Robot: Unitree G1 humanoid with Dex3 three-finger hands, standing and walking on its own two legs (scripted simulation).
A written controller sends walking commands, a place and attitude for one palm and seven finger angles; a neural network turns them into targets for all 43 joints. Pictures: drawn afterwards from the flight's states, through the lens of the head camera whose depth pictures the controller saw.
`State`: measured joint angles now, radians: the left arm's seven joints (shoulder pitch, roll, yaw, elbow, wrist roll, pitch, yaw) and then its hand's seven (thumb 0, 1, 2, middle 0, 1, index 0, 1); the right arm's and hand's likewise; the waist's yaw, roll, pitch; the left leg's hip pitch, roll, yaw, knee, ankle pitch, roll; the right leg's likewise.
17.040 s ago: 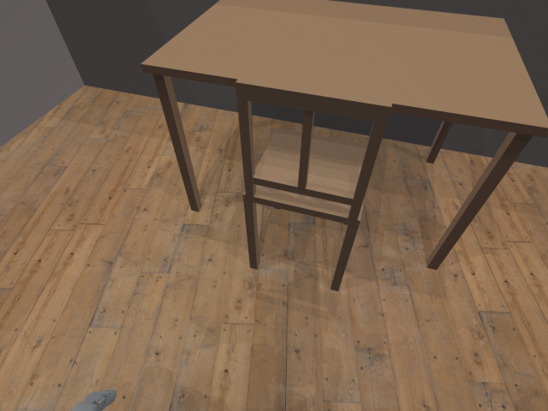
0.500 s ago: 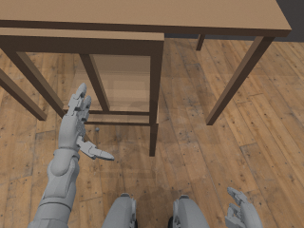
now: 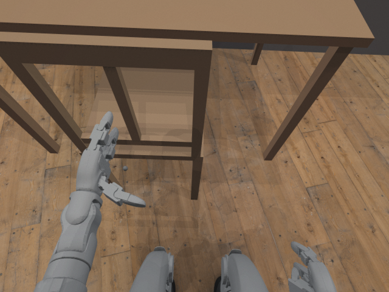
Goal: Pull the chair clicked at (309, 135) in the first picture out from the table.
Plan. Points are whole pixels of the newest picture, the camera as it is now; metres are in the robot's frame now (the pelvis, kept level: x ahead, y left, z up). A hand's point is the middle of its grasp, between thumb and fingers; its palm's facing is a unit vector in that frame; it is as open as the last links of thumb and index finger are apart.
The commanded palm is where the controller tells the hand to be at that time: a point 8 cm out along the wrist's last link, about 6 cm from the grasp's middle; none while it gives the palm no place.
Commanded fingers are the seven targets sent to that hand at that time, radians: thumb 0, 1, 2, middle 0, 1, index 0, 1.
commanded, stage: aim the fingers beside a spindle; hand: left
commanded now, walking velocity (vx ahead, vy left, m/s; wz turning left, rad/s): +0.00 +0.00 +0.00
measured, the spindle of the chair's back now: (126, 107) +0.50 +0.17 +0.02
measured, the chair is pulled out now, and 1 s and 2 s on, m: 0.00 0.00 0.00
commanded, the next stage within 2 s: push the fingers through the gap in 0.74 s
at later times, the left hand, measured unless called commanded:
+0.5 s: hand (126, 171) +0.34 +0.15 +0.03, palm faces -0.04 -1.00 -0.03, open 16.9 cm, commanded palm +0.33 +0.21 +0.03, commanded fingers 0.00 -0.50 0.30 -0.06 -0.08 -0.06 -0.08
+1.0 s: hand (121, 162) +0.36 +0.16 +0.02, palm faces -0.02 -1.00 -0.04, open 16.9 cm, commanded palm +0.34 +0.21 +0.03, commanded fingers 0.00 -0.50 0.30 -0.06 -0.08 -0.06 -0.08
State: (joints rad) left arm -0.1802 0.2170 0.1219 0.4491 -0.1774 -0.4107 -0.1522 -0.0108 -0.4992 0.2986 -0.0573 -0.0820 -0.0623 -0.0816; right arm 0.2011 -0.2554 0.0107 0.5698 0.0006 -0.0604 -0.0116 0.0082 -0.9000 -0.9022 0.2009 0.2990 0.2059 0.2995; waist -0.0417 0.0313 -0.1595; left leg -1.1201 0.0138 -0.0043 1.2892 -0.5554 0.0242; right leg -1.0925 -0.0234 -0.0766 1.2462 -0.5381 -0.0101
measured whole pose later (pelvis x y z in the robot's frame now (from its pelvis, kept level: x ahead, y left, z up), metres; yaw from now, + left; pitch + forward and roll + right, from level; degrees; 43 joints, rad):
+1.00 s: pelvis +0.00 +0.00 +0.00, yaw +0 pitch +23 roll -2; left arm -0.19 0.23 0.15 0.43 -0.17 -0.43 -0.14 -0.01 -0.50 0.30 -0.06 -0.08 -0.06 -0.08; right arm 0.20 -0.25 0.01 0.58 -0.01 -0.06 -0.01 0.01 -0.90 -0.90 0.20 0.30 0.21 0.30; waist -0.05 0.03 -0.16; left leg -1.13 0.02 0.00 1.30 -0.56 0.02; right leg -1.10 -0.02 -0.07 1.25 -0.54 -0.01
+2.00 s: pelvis +0.00 +0.00 -0.01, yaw -1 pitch +26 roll -2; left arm -0.62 0.29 0.27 0.86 -0.11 -0.46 -0.11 -0.01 -0.50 0.30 -0.06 -0.08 -0.06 -0.08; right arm 0.26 -0.26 0.01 0.63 -0.03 -0.01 0.01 0.01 -0.90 -0.90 0.20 0.30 0.21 0.30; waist -0.11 0.04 -0.16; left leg -1.20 0.02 0.01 1.30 -0.55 0.03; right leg -1.18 -0.01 -0.06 1.25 -0.52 -0.01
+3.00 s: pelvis +0.00 +0.01 +0.00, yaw -2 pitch +27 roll -3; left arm -0.66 0.30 0.28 0.89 -0.11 -0.46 -0.09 -0.01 -0.40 0.34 -0.32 -0.88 -0.31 -0.88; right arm 0.28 -0.25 0.01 0.62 -0.03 0.03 0.03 0.00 -0.90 -0.90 0.20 0.30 0.21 0.30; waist -0.12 0.04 -0.16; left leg -1.21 0.03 0.01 1.30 -0.55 0.03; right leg -1.18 0.00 -0.05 1.24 -0.52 0.00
